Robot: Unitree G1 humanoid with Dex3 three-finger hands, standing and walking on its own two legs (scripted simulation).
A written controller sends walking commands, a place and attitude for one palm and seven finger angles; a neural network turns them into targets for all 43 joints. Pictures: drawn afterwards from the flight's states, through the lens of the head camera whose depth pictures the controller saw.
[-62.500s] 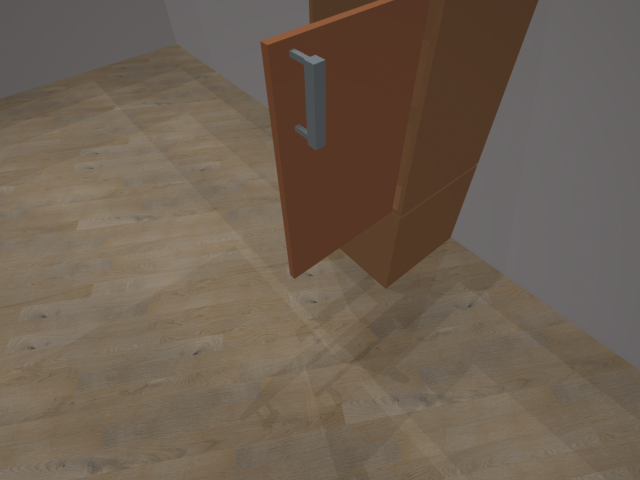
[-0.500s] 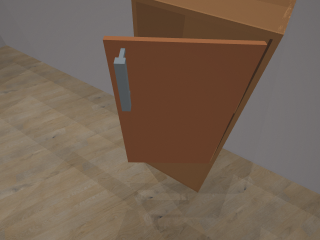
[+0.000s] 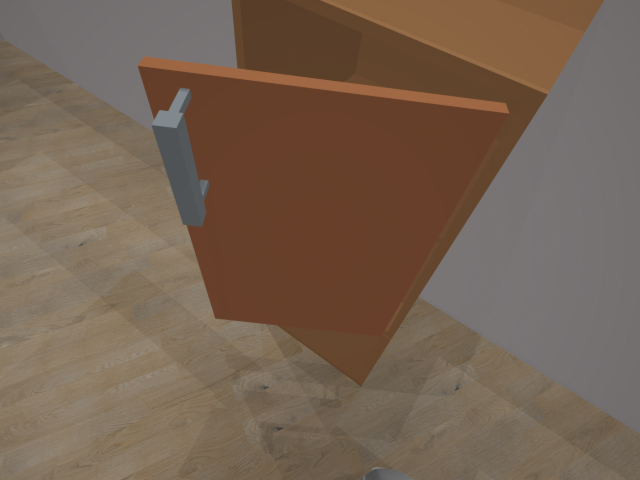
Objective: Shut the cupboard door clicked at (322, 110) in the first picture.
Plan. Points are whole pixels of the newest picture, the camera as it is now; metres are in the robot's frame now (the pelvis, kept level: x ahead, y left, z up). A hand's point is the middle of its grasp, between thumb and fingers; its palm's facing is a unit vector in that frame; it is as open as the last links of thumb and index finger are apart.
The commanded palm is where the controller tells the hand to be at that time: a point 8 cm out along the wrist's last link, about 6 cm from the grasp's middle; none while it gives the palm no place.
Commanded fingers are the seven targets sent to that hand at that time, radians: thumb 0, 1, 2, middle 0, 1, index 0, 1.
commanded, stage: come to a stop and stand still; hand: left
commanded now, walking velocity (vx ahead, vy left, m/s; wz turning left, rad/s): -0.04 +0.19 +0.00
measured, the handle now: (188, 162) +0.41 +0.19 +0.15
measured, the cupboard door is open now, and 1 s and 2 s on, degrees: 31 31 31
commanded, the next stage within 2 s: none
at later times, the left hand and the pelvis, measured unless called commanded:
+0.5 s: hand out of the picture +0.02 +0.18 -0.21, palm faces +0.04 -0.98 -0.22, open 7.3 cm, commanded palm none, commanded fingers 0.00 0.90 0.90 -0.20 -0.30 -0.20 -0.30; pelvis +0.00 -0.02 -0.02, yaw +0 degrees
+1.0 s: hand out of the picture +0.06 +0.21 -0.17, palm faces -0.06 -0.97 -0.24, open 7.4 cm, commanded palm none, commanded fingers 0.00 0.90 0.90 -0.20 -0.30 -0.20 -0.30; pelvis +0.01 +0.03 -0.01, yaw -3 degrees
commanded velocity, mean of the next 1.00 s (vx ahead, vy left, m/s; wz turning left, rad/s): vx -0.02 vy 0.07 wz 0.00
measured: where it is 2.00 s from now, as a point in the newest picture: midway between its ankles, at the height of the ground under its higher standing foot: outside the picture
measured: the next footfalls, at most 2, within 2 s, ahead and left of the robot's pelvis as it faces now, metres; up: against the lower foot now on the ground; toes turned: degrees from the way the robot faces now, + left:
right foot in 0.10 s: +0.03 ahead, -0.19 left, +0.00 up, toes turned -3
left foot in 0.44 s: +0.07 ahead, +0.07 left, +0.00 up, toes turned +3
